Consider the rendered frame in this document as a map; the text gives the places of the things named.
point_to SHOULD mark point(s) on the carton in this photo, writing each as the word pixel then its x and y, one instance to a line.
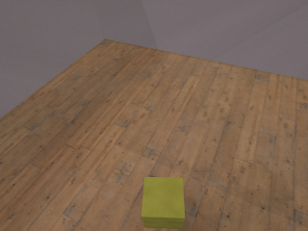
pixel 163 203

